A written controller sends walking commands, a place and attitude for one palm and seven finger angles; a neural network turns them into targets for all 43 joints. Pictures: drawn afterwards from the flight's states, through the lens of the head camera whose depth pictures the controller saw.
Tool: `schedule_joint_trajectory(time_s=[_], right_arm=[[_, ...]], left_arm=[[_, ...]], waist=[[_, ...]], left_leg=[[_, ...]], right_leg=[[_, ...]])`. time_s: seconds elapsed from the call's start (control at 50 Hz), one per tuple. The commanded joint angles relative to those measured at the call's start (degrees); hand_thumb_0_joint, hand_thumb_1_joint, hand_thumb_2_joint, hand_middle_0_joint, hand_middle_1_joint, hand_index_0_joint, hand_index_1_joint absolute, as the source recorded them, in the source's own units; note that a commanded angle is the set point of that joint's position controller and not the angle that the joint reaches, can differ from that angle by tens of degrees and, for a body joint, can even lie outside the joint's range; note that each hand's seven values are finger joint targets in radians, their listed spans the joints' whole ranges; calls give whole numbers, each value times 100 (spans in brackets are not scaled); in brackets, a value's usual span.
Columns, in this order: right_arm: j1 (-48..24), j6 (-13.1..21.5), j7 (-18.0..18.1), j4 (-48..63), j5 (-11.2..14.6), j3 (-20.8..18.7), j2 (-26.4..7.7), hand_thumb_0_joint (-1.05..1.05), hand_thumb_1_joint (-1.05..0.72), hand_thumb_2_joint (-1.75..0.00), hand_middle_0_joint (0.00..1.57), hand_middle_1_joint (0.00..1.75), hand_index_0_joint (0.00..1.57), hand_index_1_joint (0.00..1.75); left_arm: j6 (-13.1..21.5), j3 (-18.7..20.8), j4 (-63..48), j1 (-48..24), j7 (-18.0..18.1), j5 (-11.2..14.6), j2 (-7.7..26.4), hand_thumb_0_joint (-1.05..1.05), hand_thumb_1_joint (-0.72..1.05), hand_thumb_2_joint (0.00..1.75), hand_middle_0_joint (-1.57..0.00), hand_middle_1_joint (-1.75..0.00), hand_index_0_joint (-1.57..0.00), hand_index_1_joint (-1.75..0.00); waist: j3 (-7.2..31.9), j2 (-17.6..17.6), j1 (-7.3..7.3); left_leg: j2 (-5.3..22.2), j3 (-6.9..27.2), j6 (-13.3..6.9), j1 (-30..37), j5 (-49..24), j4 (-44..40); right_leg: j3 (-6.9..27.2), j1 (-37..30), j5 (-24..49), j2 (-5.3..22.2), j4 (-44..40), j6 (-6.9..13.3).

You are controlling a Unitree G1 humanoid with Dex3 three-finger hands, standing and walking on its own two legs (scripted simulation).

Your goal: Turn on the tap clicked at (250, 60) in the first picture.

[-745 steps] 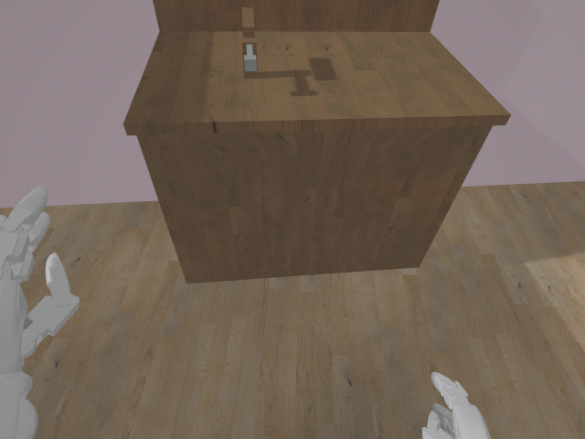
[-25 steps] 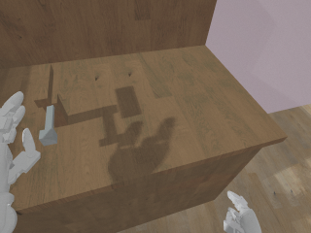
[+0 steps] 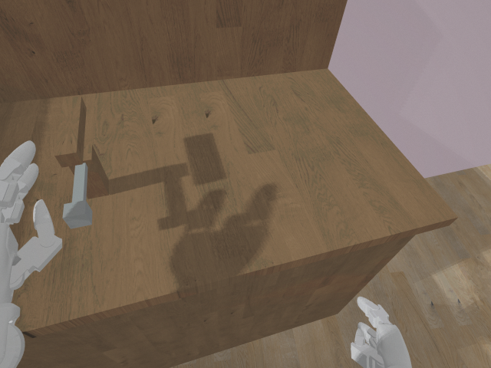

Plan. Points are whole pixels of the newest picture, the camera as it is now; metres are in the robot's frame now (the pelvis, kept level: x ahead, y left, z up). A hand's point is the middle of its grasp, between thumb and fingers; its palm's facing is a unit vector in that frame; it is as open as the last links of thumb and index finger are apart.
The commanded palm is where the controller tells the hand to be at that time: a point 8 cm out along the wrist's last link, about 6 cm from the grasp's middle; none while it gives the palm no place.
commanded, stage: shuffle to correct the standing spot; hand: left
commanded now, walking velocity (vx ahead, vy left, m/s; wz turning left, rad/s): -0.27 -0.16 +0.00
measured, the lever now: (78, 214) +0.28 +0.27 +0.11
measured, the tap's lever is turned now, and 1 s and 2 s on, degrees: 0 0 0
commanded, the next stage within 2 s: come to a stop and stand still in 0.66 s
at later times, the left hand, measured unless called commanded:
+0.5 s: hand (80, 278) +0.17 +0.20 +0.17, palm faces +0.33 -0.84 -0.44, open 7.4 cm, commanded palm +0.11 +0.24 +0.17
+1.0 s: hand out of the picture +0.10 +0.16 +0.15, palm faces +0.40 -0.83 -0.39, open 7.4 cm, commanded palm +0.04 +0.19 +0.17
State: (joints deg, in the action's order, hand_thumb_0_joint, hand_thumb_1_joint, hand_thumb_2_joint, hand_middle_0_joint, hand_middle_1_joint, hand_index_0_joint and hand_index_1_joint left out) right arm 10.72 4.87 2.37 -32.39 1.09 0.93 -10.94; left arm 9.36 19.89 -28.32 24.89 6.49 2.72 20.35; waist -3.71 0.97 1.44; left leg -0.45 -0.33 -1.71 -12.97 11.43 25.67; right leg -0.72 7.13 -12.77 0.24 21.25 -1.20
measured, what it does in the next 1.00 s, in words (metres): walks backwards: right foot, then left foot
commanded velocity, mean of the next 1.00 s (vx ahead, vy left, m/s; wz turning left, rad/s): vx -0.21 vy -0.09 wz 0.00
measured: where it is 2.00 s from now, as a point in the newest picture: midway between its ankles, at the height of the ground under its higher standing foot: outside the picture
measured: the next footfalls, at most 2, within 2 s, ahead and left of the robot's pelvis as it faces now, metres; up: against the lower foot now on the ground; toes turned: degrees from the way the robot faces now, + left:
right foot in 0.68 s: -0.04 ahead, -0.19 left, +0.00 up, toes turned +1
left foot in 0.96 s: -0.10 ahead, +0.02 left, +0.00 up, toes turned +0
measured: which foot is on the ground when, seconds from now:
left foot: down 0.00-0.74, up 0.76-0.94, down 0.96-1.00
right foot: down 0.00-0.50, up 0.52-0.66, down 0.68-1.00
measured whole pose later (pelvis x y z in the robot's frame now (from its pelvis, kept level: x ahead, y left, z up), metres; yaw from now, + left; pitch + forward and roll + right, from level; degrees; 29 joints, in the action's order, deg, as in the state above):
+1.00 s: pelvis -0.13 -0.09 -0.01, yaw -1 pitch -1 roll +1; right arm 12.9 6.7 3.4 -36.1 0.7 -1.7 -11.8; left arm 9.7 23.2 -30.4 27.0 8.8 2.9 21.9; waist -4.7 3.3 -0.2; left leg -1.0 -2.9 -1.5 -10.8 17.7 30.3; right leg -2.5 18.4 -12.9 1.3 32.7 0.7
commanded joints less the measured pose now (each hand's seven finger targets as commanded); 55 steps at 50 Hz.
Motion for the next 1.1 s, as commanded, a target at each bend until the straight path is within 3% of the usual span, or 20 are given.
schedule_joint_trajectory(time_s=[0.0, 0.14, 0.22, 0.32, 0.38, 0.42, 0.46, 0.52, 0.58, 0.68, 0.7, 0.72, 0.74, 0.76, 0.78, 0.86, 0.9, 0.94, 0.98, 1.08], right_arm=[[-479, 254, 41, 967, 20, -246, -695, 0, -90, -90, 20, 30, 20, 30], [-335, 378, -64, 1066, -29, -311, -629, 0, -90, -90, 20, 30, 20, 30], [-342, 432, -80, 1095, -29, -357, -633, 0, -90, -90, 20, 30, 20, 30], [-171, 431, -5, 945, -35, -466, -623, 0, -90, -90, 20, 30, 20, 30], [-261, 452, 45, 740, -52, -435, -492, 0, -90, -90, 20, 30, 20, 30], [-362, 465, 96, 745, -118, -420, -518, 0, -90, -90, 20, 30, 20, 30], [-373, 504, 153, 719, -153, -464, -573, 0, -90, -90, 20, 30, 20, 30], [-284, 612, 115, 620, -368, -465, -503, 0, -90, -90, 20, 30, 20, 30], [-196, 815, -48, 644, -290, -575, -586, 0, -90, -90, 20, 30, 20, 30], [-172, 792, -200, 813, -153, -548, -698, 0, -90, -90, 20, 30, 20, 30], [-39, 658, -204, 852, -66, -538, -679, 0, -90, -90, 20, 30, 20, 30], [-5, 588, -147, 905, 47, -691, -672, 0, -90, -90, 20, 30, 20, 30], [-79, 524, -133, 825, 41, -659, -619, 0, -90, -90, 20, 30, 20, 30], [-256, 484, -105, 790, 3, -546, -470, 0, -90, -90, 20, 30, 20, 30], [-320, 434, -97, 808, -18, -404, -438, 0, -90, -90, 20, 30, 20, 30], [-327, 412, 74, 628, -41, -311, -497, 0, -90, -90, 20, 30, 20, 30], [-283, 530, 172, 609, -34, -391, -637, 0, -90, -90, 20, 30, 20, 30], [-313, 581, 161, 697, 5, -522, -851, 0, -90, -90, 20, 30, 20, 30], [-459, 513, 88, 734, 4, -382, -734, 0, -90, -90, 20, 30, 20, 30], [-272, 475, -67, 764, 61, -443, -810, 0, -90, -90, 20, 30, 20, 30]], left_arm=[[374, 560, -1311, -377, 70, 83, 898, 0, 90, 90, -20, -30, -20, -30], [520, 736, -1692, -44, -11, 112, 1005, 0, 90, 90, -20, -30, -20, -30], [600, 907, -1792, 26, -50, 150, 1101, 0, 90, 90, -20, -30, -20, -30], [752, 1057, -1859, -59, -28, 205, 1249, 0, 90, 90, -20, -30, -20, -30], [785, 1199, -1720, 200, 93, 210, 1309, 0, 90, 90, -20, -30, -20, -30], [847, 1221, -1741, 200, 79, 201, 1306, 0, 90, 90, -20, -30, -20, -30], [973, 1299, -1670, 380, 37, 176, 1330, 0, 90, 90, -20, -30, -20, -30], [1037, 1277, -1868, 177, -79, 118, 1300, 0, 90, 90, -20, -30, -20, -30], [1135, 1185, -2039, 275, -141, 81, 1069, 0, 90, 90, -20, -30, -20, -30], [1054, 1497, -2048, 382, -208, 59, 1455, 0, 90, 90, -20, -30, -20, -30], [915, 1349, -1836, 597, -213, 146, 1274, 0, 90, 90, -20, -30, -20, -30], [778, 1411, -1763, 727, -160, 181, 1383, 0, 90, 90, -20, -30, -20, -30], [628, 1282, -1714, 809, -119, 238, 1254, 0, 90, 90, -20, -30, -20, -30], [508, 1382, -1726, 730, -46, 236, 1360, 0, 90, 90, -20, -30, -20, -30], [431, 1413, -1809, 659, 55, 232, 1385, 0, 90, 90, -20, -30, -20, -30], [346, 1183, -1296, 260, 390, 117, 1189, 0, 90, 90, -20, -30, -20, -30], [374, 945, -1336, 32, 418, 50, 1027, 0, 90, 90, -20, -30, -20, -30], [407, 827, -1559, -176, 374, 25, 1033, 0, 90, 90, -20, -30, -20, -30], [376, 761, -1673, -243, 284, -37, 1039, 0, 90, 90, -20, -30, -20, -30], [327, 688, -1315, -255, 246, -147, 967, 0, 90, 90, -20, -30, -20, -30]], waist=[[798, -764, -30], [1084, -1032, -7], [977, -895, -11], [1066, 205, -168], [1103, 360, -217], [863, 179, -186], [1096, -634, -188], [1071, -1354, -154], [1306, -1511, -44], [1101, -1078, -96], [1130, -257, -72], [1062, 1064, -41], [1050, 1243, -31], [952, 899, -88], [1070, 302, -134], [950, 753, -201], [772, 401, -157], [835, -258, -59], [536, -1899, -102], [393, -407, -120]], left_leg=[[787, 563, 75, 318, -1308, -673], [1280, 701, -25, 430, -2075, -363], [1353, 696, -79, -89, -1376, -129], [401, 118, 234, 88, 2, 1264], [206, 209, 251, 323, 457, 1659], [449, 383, 150, -15, -143, 554], [1316, 1159, -155, 33, -1704, -81], [2276, 1862, -793, -264, -2600, -611], [1919, 1092, -481, 662, -3683, 52], [1066, 585, -3, -780, 758, 640], [534, -36, 223, -1011, 1791, 1458], [-46, -346, 433, -976, 1865, 3163], [-47, -81, 404, -950, 1750, 4195], [131, 166, 384, -1280, 1886, 4533], [216, 307, 324, -1337, 1995, 3960], [39, -153, 116, -225, 1138, 966], [189, -156, -15, 279, 425, -456], [729, 243, -181, 589, -557, -730], [1081, 893, -363, 190, -383, -854], [621, 430, -192, -722, 713, -210]], right_leg=[[36, 26, 900, 87, 94, 109], [-22, 273, 289, 126, 410, 142], [28, 203, 424, 143, 358, 203], [904, 1077, 1746, 923, -168, 720], [1216, 1686, 1111, 1380, -358, 1035], [721, 1341, 1029, 920, 52, 757], [204, 1148, 1176, 250, 863, 270], [517, 1330, -1596, -76, 2667, 117], [232, 1256, -1068, -7, 1542, 259], [-198, -134, 180, 115, -63, 339], [1, 121, -118, 354, -96, 513], [1256, 1055, -783, 1236, -522, 1051], [1878, 1576, -745, 1830, -710, 1455], [1822, 1482, -358, 1890, -377, 1575], [1682, 1142, 75, 1852, -100, 1509], [1264, 973, -807, 1336, -201, 883], [832, 639, -356, 943, 209, 640], [535, 416, 191, 466, 685, 378], [-8, 642, -503, 176, 1101, 154], [148, -303, -97, 224, 120, 236]])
